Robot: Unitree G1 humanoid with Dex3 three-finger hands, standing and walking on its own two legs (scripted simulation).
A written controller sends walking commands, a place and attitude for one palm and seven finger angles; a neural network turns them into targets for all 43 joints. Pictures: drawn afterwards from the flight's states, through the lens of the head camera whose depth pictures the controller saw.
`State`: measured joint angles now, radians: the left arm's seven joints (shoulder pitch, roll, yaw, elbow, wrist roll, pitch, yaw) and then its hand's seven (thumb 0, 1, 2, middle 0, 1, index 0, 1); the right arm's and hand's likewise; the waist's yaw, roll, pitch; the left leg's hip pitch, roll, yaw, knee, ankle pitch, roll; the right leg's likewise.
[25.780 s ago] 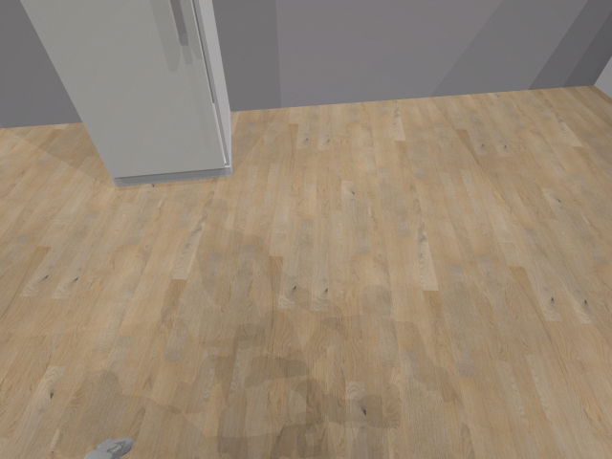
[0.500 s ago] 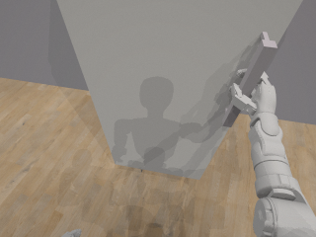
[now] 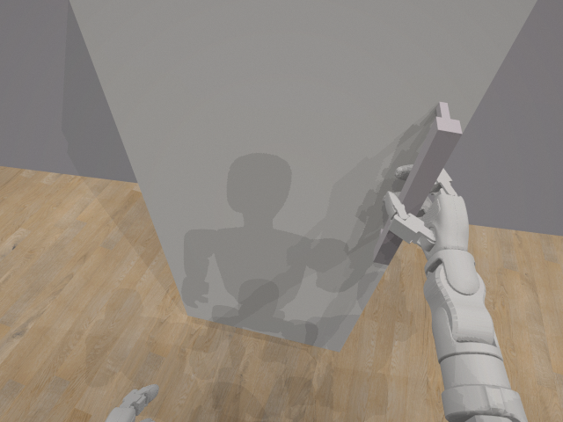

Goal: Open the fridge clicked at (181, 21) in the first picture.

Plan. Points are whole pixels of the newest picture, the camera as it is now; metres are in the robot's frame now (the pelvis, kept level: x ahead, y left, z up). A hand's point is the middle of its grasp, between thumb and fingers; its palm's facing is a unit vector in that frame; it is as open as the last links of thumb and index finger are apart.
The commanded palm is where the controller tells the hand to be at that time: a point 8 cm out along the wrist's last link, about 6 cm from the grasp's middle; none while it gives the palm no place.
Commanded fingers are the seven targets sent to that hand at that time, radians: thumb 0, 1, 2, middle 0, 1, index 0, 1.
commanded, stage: walk backward, drawing the door open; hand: right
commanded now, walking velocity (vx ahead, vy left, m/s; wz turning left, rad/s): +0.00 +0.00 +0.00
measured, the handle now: (407, 194) +0.43 -0.14 +0.11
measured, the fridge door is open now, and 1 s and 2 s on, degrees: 6 40 71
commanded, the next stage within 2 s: stop walking and hold the door back in 1.92 s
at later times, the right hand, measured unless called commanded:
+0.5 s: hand (369, 304) +0.25 -0.07 +0.12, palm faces +0.00 +0.99 -0.14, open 6.9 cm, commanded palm +0.21 -0.11 +0.12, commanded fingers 0.00 -0.90 -0.90 0.45 1.40 0.45 1.40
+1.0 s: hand out of the picture +0.12 +0.03 +0.12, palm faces +0.07 +0.98 -0.18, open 7.5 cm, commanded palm +0.09 -0.01 +0.12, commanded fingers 0.00 -0.90 -0.90 0.45 1.40 0.45 1.40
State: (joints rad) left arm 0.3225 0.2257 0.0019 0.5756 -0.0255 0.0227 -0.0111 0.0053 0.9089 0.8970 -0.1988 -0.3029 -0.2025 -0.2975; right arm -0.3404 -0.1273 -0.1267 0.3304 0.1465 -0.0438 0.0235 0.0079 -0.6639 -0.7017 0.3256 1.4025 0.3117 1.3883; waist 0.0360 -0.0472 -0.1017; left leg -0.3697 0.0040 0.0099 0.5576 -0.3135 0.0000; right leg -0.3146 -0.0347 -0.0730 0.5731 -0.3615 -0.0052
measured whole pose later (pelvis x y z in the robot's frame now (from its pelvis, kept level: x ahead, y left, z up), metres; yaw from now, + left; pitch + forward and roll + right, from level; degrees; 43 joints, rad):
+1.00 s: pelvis -0.15 +0.16 +0.00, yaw -19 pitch -1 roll +2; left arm 0.24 0.14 0.00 0.67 0.04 -0.08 0.07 0.01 0.91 0.90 -0.20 -0.30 -0.20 -0.30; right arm -0.02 -0.14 0.17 -0.19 -0.02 -0.02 -0.04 -0.04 -0.64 -0.73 0.25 1.25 0.13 1.21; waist 0.12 -0.07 0.12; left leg -0.51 -0.04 0.00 1.08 -0.39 -0.03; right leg -0.39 -0.07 0.12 0.56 -0.18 0.04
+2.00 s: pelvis +0.05 +0.60 +0.00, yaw -71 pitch +0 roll +3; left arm 0.20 0.17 0.01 0.64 0.00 -0.15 0.04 0.01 0.90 0.90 -0.20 -0.30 -0.21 -0.30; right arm 0.09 -0.19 0.03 -0.32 -0.01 -0.07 -0.02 -0.07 -0.54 -0.87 0.35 1.28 0.18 1.26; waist 0.00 -0.07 0.17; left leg -0.37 0.04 0.02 0.66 -0.28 -0.06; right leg -0.33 -0.18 0.12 0.51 -0.20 0.10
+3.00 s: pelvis +0.13 +0.75 +0.00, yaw -79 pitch -3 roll -2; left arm 0.26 0.30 0.00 0.77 -0.03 -0.08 0.10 0.01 0.91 0.90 -0.20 -0.30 -0.20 -0.30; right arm -0.78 -0.37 -0.30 1.00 0.01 -0.18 -0.01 0.00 -0.60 -0.79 0.38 1.35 0.41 1.40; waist 0.13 -0.03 0.15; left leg -0.29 0.04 0.06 0.55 -0.23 0.03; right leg -0.48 -0.03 -0.02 1.06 -0.39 0.03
